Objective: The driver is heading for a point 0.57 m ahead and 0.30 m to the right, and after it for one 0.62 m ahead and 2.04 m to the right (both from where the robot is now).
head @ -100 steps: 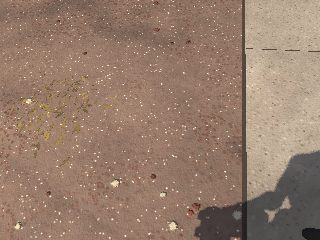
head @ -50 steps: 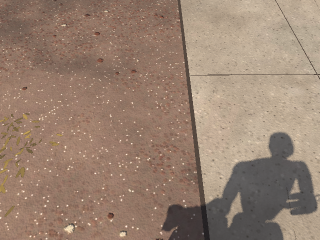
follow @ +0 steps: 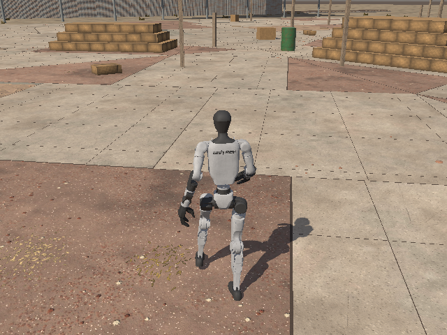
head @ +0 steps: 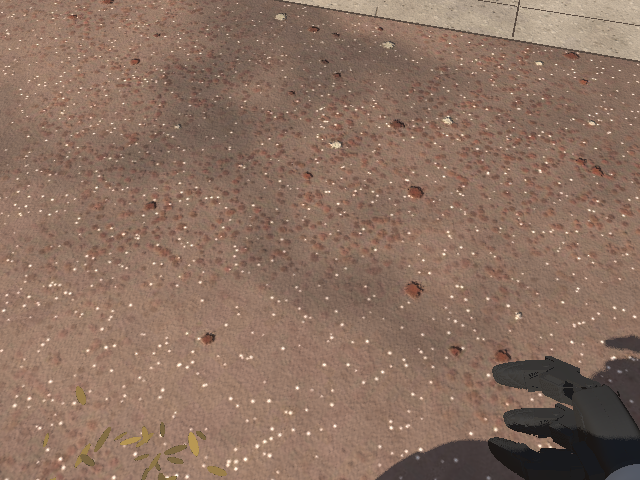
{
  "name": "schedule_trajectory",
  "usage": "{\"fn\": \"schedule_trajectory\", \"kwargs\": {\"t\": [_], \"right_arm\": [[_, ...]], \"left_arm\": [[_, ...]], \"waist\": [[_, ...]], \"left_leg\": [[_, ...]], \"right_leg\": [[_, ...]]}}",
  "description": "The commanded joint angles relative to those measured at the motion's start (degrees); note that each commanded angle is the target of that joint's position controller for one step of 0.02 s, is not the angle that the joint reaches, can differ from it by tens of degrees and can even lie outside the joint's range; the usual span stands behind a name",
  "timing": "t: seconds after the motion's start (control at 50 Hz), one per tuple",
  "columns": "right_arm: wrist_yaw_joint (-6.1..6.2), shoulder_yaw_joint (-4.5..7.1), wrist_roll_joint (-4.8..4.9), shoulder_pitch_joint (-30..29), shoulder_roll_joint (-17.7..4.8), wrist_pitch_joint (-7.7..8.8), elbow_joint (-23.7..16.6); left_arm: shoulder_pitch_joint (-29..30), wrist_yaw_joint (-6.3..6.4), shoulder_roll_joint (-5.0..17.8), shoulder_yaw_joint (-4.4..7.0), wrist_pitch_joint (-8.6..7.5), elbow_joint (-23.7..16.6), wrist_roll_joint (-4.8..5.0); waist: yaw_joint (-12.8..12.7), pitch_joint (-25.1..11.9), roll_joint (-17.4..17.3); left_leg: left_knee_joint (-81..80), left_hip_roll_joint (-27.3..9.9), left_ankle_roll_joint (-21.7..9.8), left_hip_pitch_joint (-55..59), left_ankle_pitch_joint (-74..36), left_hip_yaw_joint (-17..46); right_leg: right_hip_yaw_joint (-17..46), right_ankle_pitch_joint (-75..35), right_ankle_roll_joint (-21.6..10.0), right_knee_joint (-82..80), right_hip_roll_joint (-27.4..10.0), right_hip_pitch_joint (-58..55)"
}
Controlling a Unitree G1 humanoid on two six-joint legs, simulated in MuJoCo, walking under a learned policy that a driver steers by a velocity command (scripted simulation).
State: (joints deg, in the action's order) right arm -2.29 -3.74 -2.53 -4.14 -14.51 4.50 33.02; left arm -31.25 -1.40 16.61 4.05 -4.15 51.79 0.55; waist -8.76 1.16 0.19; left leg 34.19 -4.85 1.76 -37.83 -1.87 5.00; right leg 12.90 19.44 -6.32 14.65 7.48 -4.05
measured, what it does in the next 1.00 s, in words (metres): walks ahead, turning right: left foot, then right foot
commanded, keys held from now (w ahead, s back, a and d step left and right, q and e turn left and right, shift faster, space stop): w+e+shift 0.58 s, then e+shift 0.36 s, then shift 0.06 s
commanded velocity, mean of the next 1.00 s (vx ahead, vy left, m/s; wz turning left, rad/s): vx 0.77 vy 0.00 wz -0.95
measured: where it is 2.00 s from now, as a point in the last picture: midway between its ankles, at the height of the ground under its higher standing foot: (449, 336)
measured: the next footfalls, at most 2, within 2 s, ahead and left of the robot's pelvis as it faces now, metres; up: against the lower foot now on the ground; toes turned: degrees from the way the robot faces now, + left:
left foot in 0.08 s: +0.27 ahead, +0.18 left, +0.00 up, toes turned -7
right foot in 0.52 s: +0.63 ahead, -0.12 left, +0.00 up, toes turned -32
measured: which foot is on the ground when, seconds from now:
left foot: up 0.00-0.06, down 0.08-0.50, up 0.52-0.84, down 0.86-1.00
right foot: down 0.00-0.08, up 0.10-0.50, down 0.52-0.86, up 0.88-1.00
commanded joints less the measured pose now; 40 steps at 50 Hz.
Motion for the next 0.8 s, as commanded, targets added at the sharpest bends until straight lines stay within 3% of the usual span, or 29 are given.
{"fn": "schedule_trajectory", "kwargs": {"t": [0.02,0.04,0.06,0.08,0.1,0.12,0.14,0.16,0.18,0.22,0.28,0.32,0.38,0.42,0.46,0.48,0.5,0.52,0.54,0.56,0.58,0.6,0.62,0.66,0.7,0.72,0.74,0.76,0.8], "right_arm": [[1.19,3.21,0.25,1.8,-8.3,0.8,-2.0],[1.92,4.34,0.34,8.7,-10.3,1.11,-0.1],[2.89,5.66,0.15,18.8,-12.6,1.49,2.1],[4.27,7.75,-1.18,32.4,-17.4,1.6,3.8],[3.99,8.75,-2.04,30.6,-21.1,1.06,4.3],[3.82,8.94,-1.22,25.4,-16.7,0.18,3.7],[3.67,7.68,-0.86,22.0,-11.3,0.2,3.6],[3.36,7.09,-1.14,21.3,-8.8,0.24,4.9],[3.41,6.77,-0.99,22.6,-7.9,0.52,6.6],[2.88,6.14,0.3,25.1,-5.1,1.41,10.0],[2.05,6.09,1.41,24.5,-4.6,2.66,11.7],[2.28,6.39,1.13,21.6,-6.2,3.25,11.8],[2.54,6.74,1.01,24.9,-8.4,3.35,13.7],[3.12,7.51,1.05,27.6,-12.0,2.9,13.8],[4.12,8.41,0.7,27.0,-15.6,1.1,13.1],[4.3,8.67,0.51,24.1,-16.6,0.25,11.9],[3.64,8.62,0.04,23.1,-15.5,-0.41,11.4],[2.45,6.97,-0.84,22.9,-8.5,-0.11,9.2],[2.7,6.68,0.77,25.7,-9.5,0.92,2.4],[2.62,6.42,0.33,20.1,-11.8,2.36,1.4],[2.59,6.1,0.45,18.8,-11.7,2.94,1.6],[2.78,5.92,-0.14,17.6,-11.2,2.63,2.1],[2.93,5.74,-1.1,19.7,-10.6,1.5,3.0],[3.04,5.81,-1.3,20.8,-10.1,-1.1,2.7],[2.9,5.05,-0.54,16.4,-7.3,-1.65,0.5],[3.66,5.32,1.55,7.4,-5.7,1.66,-2.7],[3.74,4.84,1.86,5.4,-4.1,2.78,-3.5],[3.66,5.26,2.06,5.1,-4.0,3.23,-3.6],[3.63,6.96,3.49,6.0,-6.5,3.14,-3.8]], "left_arm": [[3.2,0.74,12.4,3.08,-0.79,-4.0,0.07],[3.7,0.69,14.0,3.41,-0.73,-3.9,-0.32],[6.1,0.44,14.3,3.55,-1.07,-4.5,-0.45],[8.2,0.6,8.6,2.07,-1.86,-6.3,-0.65],[2.7,0.81,1.1,-0.28,-1.58,-10.2,2.26],[7.3,1.35,5.4,-0.23,-0.22,-9.1,0.55],[13.0,0.91,7.3,0.4,0.45,-9.1,-0.69],[15.5,0.15,6.7,0.48,0.9,-9.4,-1.09],[17.7,-0.73,5.5,0.35,1.46,-10.5,-2.01],[19.3,-1.92,2.3,-0.41,3.22,-12.0,-2.45],[25.2,-3.09,1.2,-1.62,4.25,-16.8,-2.64],[28.8,-3.87,1.9,-2.24,4.19,-19.3,-2.36],[34.6,-4.91,2.2,-3.14,3.99,-20.6,-2.26],[33.1,-4.76,3.8,-2.85,3.8,-19.5,-2.27],[22.2,-3.81,6.9,-1.63,3.51,-16.4,-2.33],[10.4,-2.99,9.4,-0.25,3.37,-12.9,-2.41],[1.6,-1.46,11.9,1.55,3.22,-9.1,-1.97],[5.9,0.16,16.8,3.14,4.06,-9.1,-0.69],[8.5,0.23,22.3,4.12,4.88,-12.4,-2.47],[7.2,0.93,19.5,4.21,5.0,-13.0,-1.99],[9.1,1.49,16.2,3.49,4.48,-11.6,-1.83],[11.3,1.83,14.2,2.87,3.56,-11.1,-1.73],[14.0,2.11,13.1,2.22,2.68,-11.5,-1.55],[15.2,1.77,11.3,1.37,1.4,-11.3,-0.9],[17.2,1.37,12.2,1.85,0.91,-11.3,-1.18],[20.7,2.32,8.6,1.6,0.03,-14.8,3.3],[20.4,3.06,10.4,2.06,0.51,-13.9,3.9],[17.1,3.57,11.8,2.7,1.38,-12.4,3.25],[13.3,4.12,10.6,2.71,2.76,-10.6,2.1]], "waist": [[5.8,-1.3,1.9],[9.4,-6.4,1.4],[15.2,-11.4,1.4],[20.3,-19.8,-4.4],[14.2,-29.2,-24.3],[14.2,-20.4,-14.4],[14.8,-11.7,-7.0],[13.8,-6.6,-2.9],[12.9,-3.9,-3.9],[11.0,-1.1,-5.8],[8.7,1.4,-6.0],[7.0,3.6,-5.9],[8.0,7.0,-1.6],[6.6,3.9,-3.4],[-0.2,-2.8,-6.1],[-5.8,-7.9,-6.6],[-7.9,-11.1,-2.3],[-1.6,-7.0,11.4],[2.3,-18.5,13.0],[0.2,-16.1,2.7],[3.4,-5.9,-2.2],[6.9,-0.1,-5.9],[10.1,2.4,-7.7],[12.8,3.8,-7.0],[13.1,2.7,-5.9],[10.0,2.8,-8.5],[9.4,0.4,-7.2],[7.8,-2.7,-4.3],[7.3,-5.1,1.2]], "left_leg": [[-5.0,6.0,-0.8,23.6,2.4,-4.9],[-5.6,7.2,-1.5,31.6,7.3,-5.4],[-4.3,3.6,-2.6,44.4,10.5,-2.7],[-4.7,-9.7,-4.5,57.5,31.4,9.9],[-16.2,-25.6,-10.9,68.0,44.8,42.2],[-19.7,-22.2,-10.8,59.9,51.5,41.9],[-18.5,-18.7,-9.5,52.3,42.3,30.2],[-18.8,-16.2,-8.8,45.6,29.5,21.6],[-19.3,-14.0,-8.1,41.7,21.7,15.0],[-20.6,-11.6,-6.1,38.3,13.3,6.3],[-23.2,-11.4,-5.3,35.3,-0.7,-3.7],[-26.2,-9.6,-4.6,31.6,-3.6,-10.5],[-27.4,-5.7,-2.5,31.4,-20.4,-19.6],[-20.6,-6.7,-1.6,36.3,-46.6,-21.0],[-3.6,-9.0,-1.3,37.7,-61.3,-20.2],[11.0,-10.4,-2.0,33.0,-60.9,-18.6],[31.0,-6.9,-2.2,22.1,-34.1,-18.3],[54.2,4.2,-0.9,4.5,26.4,-17.9],[65.7,7.0,0.5,-11.9,31.4,-5.4],[60.8,3.7,0.2,-15.4,25.9,0.5],[53.5,1.3,-0.1,-14.4,22.9,0.5],[48.2,-0.2,0.6,-10.2,23.6,0.0],[44.7,-1.1,1.6,-5.1,25.0,0.0],[35.9,-2.5,3.9,3.3,28.3,-1.3],[24.0,-0.3,4.0,10.4,21.0,-4.2],[14.3,3.3,4.3,12.4,15.7,-1.5],[4.3,6.5,4.0,17.4,8.0,-2.9],[-2.5,9.8,4.0,21.7,0.3,-3.9],[-7.5,11.5,3.6,28.5,-8.5,-1.8]], "right_leg": [[8.9,-40.7,-3.4,4.4,-10.0,13.6],[7.7,-46.7,-2.1,14.6,-8.9,12.5],[6.8,-42.3,-0.9,28.0,-6.7,18.9],[2.3,-22.4,-1.0,46.7,-3.9,27.3],[-4.3,8.8,1.0,63.9,0.3,42.6],[-6.8,3.2,0.1,66.7,-5.5,49.8],[-7.9,-1.4,0.1,64.0,-8.0,50.8],[-8.3,-3.2,0.4,61.6,-9.8,49.3],[-8.1,-3.3,0.6,60.0,-11.3,48.5],[-9.0,-3.4,0.8,59.7,-12.8,49.1],[-11.1,-8.7,1.0,56.5,-13.7,51.8],[-12.7,-15.4,1.0,48.8,-13.7,49.3],[-21.7,-20.2,-1.4,33.9,-9.5,40.7],[-25.3,-19.0,-3.2,30.4,-4.9,33.2],[-24.7,-13.9,-5.3,29.5,-1.4,20.2],[-21.4,-12.2,-7.5,28.1,-1.0,7.1],[-16.3,-10.1,-9.4,23.8,-1.7,-7.6],[-1.1,-12.8,-11.9,22.8,-10.6,-11.9],[28.6,-7.2,-23.4,11.6,-21.2,-25.6],[34.4,1.8,-22.1,2.6,-22.6,-21.4],[30.9,1.2,-19.7,-0.4,-21.1,-10.6],[25.8,-10.8,-17.9,-0.3,-18.7,-0.4],[19.3,-24.6,-16.6,0.7,-16.2,7.3],[11.9,-47.4,-15.9,1.8,-14.0,19.2],[5.1,-53.8,-12.5,3.5,-7.8,26.4],[7.8,-42.8,-10.3,3.7,-5.6,31.0],[6.5,-38.0,-7.9,5.1,-3.5,31.1],[7.0,-33.5,-5.1,6.5,-2.2,28.9],[9.9,-25.6,-1.1,11.8,-1.3,26.3]]}}
Keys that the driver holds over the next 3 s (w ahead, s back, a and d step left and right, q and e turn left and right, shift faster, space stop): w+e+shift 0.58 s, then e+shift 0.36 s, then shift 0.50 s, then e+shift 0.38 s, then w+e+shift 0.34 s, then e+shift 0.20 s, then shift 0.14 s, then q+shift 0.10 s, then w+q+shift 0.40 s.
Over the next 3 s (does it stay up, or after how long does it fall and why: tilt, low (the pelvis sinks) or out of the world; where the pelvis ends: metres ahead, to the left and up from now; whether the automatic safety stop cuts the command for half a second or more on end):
stays up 0.69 -0.62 0.01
